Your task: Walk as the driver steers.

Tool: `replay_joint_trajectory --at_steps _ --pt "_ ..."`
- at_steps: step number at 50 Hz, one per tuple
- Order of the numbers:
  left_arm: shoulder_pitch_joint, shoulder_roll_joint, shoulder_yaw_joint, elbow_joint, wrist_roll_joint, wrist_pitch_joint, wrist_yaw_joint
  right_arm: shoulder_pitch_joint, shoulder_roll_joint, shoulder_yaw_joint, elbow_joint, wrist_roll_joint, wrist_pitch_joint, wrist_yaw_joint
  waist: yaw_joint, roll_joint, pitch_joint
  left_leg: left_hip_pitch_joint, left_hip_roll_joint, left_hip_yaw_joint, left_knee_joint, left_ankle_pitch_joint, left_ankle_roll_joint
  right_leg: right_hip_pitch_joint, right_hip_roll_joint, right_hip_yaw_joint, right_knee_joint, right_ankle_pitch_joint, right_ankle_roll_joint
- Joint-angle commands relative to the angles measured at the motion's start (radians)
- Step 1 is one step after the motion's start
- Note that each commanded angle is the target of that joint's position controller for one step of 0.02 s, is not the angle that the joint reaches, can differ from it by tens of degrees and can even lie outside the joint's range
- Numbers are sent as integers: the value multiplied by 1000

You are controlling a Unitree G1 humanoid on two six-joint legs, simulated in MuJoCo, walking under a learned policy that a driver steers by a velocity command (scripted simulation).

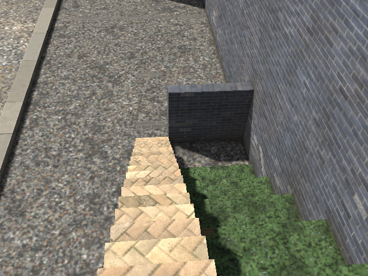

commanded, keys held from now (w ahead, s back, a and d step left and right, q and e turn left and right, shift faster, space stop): w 1.00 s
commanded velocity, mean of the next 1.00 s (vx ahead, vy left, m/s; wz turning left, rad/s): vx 0.47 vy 0.00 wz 0.00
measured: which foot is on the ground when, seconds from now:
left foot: down 0.00-1.00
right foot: down 0.00-1.00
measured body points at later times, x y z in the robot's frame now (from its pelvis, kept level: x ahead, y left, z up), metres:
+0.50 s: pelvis +0.00 +0.00 +0.00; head -0.02 +0.02 +0.45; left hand +0.22 +0.20 -0.04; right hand +0.24 -0.19 -0.03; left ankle -0.03 +0.07 -0.75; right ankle -0.02 -0.12 -0.75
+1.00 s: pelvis -0.02 +0.00 +0.00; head -0.04 +0.01 +0.45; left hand +0.19 +0.20 -0.05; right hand +0.22 -0.18 -0.04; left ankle -0.03 +0.07 -0.75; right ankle -0.02 -0.12 -0.75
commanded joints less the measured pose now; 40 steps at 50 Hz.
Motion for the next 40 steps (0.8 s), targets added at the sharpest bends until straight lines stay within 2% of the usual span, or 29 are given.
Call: replay_joint_trajectory --at_steps 1,10,16,23,26,27,31,32,33,40 --pt "-82 79 14 -127 2 -10 -5 -108 -118 -18 -111 -6 -8 6 -1 14 -52 24 205 -162 -8 308 66 -34 -106 75 -4 165 -47" --pt "-155 67 -4 -246 13 12 -38 -176 -107 9 -232 -28 20 40 0 22 -91 56 218 -171 7 452 58 9 -121 100 0 244 -50" --pt "-184 58 -14 -304 16 10 -54 -201 -99 20 -307 -34 28 55 2 21 -110 74 229 -181 2 468 54 6 -135 119 -9 241 -49" --pt "-199 52 -22 -348 21 2 -67 -214 -91 27 -374 -43 25 65 5 18 -109 52 242 -201 -24 396 45 -12 -149 142 -28 190 -44" --pt "-202 50 -24 -361 23 2 -70 -219 -87 32 -389 -43 24 71 10 20 -109 40 254 -213 -35 376 42 -14 -155 156 -35 160 -40" --pt "-194 47 -24 -361 27 2 -76 -207 -73 37 -383 -47 29 71 15 29 -136 57 252 -210 -41 383 38 2 -150 152 -41 157 -30" --pt "-192 42 -27 -364 26 -5 -86 -210 -78 37 -396 -45 37 73 16 29 -112 48 252 -213 -41 361 37 -27 -151 153 -39 135 -28" --pt "-177 50 -24 -357 32 -2 -88 -203 -78 40 -394 -52 41 74 22 35 -107 31 254 -215 -49 332 36 -25 -147 153 -45 119 -34" --pt "-180 49 -25 -358 33 -2 -89 -205 -78 40 -397 -52 42 75 19 34 -93 18 251 -215 -53 313 36 -32 -147 153 -43 118 -36" --pt "-170 45 -26 -355 33 -7 -91 -200 -74 42 -406 -50 41 80 20 25 -96 -3 244 -214 -55 236 34 -51 -143 153 -38 101 -39"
